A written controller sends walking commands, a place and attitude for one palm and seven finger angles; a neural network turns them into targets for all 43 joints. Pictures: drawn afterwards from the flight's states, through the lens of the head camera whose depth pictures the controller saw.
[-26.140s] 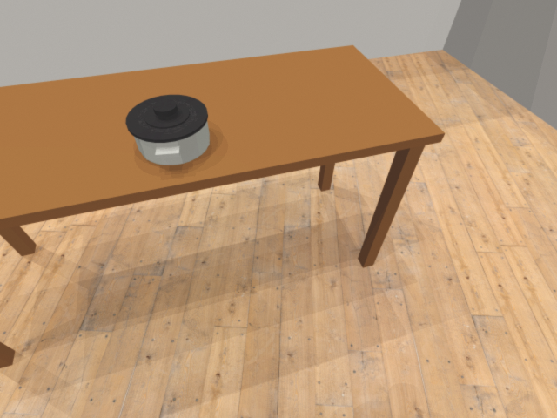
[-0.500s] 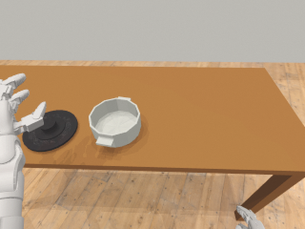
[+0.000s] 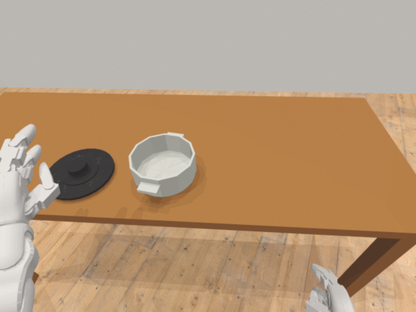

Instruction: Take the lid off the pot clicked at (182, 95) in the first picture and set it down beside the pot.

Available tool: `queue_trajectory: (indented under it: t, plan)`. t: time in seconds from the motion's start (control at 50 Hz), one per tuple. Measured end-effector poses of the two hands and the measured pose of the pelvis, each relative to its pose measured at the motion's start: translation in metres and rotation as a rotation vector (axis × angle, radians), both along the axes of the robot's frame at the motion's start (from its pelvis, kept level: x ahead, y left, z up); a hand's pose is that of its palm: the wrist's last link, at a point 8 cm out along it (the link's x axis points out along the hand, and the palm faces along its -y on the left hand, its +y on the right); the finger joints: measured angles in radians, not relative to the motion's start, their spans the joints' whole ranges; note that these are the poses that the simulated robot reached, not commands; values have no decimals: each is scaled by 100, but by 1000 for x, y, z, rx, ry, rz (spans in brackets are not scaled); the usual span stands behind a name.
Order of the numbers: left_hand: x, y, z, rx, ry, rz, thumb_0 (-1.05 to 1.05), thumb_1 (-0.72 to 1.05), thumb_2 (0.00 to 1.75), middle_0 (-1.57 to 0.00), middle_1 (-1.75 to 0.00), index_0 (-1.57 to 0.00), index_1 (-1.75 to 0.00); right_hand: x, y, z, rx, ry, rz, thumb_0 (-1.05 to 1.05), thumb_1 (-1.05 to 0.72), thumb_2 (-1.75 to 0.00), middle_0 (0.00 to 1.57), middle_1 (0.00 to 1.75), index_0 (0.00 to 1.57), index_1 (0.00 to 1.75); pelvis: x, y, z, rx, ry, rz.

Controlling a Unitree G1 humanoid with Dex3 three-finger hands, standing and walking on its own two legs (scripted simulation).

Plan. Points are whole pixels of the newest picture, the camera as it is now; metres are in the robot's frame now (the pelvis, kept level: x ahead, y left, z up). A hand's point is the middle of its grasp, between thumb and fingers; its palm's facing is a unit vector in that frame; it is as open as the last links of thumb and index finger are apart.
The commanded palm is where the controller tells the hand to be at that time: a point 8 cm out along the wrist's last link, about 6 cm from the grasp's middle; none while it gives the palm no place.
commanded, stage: draw the hand back to the body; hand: left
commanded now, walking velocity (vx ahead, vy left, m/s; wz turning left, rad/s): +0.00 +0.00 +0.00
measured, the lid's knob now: (77, 166) +0.47 +0.43 -0.04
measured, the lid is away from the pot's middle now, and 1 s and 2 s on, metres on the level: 0.25 0.25 0.25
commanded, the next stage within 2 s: step back with the hand held close in 0.60 s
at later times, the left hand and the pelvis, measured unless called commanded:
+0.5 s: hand (43, 235) +0.18 +0.26 +0.15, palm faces +0.38 -0.86 -0.34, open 7.4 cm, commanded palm +0.13 +0.30 +0.17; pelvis +0.00 +0.02 +0.00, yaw +0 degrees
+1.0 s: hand (36, 237) +0.18 +0.27 +0.14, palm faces +0.25 -0.87 -0.43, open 7.4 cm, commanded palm +0.12 +0.32 +0.17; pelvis -0.02 +0.05 -0.01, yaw -2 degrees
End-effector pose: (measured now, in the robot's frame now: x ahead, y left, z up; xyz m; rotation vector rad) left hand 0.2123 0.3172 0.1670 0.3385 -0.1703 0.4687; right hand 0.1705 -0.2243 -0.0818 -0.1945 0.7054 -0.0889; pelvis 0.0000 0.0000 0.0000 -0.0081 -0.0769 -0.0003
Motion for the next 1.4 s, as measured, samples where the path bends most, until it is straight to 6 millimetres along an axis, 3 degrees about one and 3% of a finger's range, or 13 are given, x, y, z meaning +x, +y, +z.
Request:
queue_trajectory:
  t: [0.22, 0.5, 0.76, 0.86, 1.0, 1.24, 1.4]
  plan:
    - [-32, -11, -1, 26, 5, -46, 2, 89, 90, -21, -30, -21, -31, 0, 8, 5, -5, -33, 5, 2, -91, -89, 20, 30, 20, 30, -2, 7, 0, -2, -9, -5]
    - [-75, -19, -3, 45, 51, -83, 2, 89, 90, -21, -30, -21, -30, 13, 32, 15, -4, -85, 52, 2, -91, -90, 20, 30, 20, 30, -3, 18, 0, -8, -12, 2]
    - [-81, -7, 7, 84, 21, -69, 2, 89, 90, -21, -30, -21, -30, 13, 48, 16, 0, -84, 80, 2, -91, -89, 20, 30, 20, 30, -7, 26, -1, -13, -7, 1]
    - [-73, 5, 18, 164, -37, -92, 2, 89, 90, -21, -30, -21, -30, 2, 43, 16, -19, -45, 56, 2, -91, -89, 20, 30, 21, 30, -14, 31, -3, -20, 34, -17]
    - [-69, -1, -6, 151, 68, -228, 2, 89, 90, -21, -30, -21, -30, -26, 32, 14, -60, 5, -40, 1, -91, -89, 20, 30, 21, 30, -23, 46, -7, -10, 72, -29]
    - [-103, 8, 6, 236, 23, -195, 2, 89, 90, -21, -30, -21, -31, -60, 48, -2, -27, 8, -34, 2, -91, -90, 20, 30, 20, 30, -47, 51, -17, -9, 62, -18]
    - [-121, 4, -2, 179, -31, -182, 2, 89, 90, -21, -30, -21, -30, -79, 48, -7, -39, 14, -36, 2, -91, -89, 20, 30, 21, 30, -63, 50, -23, -31, 78, 2]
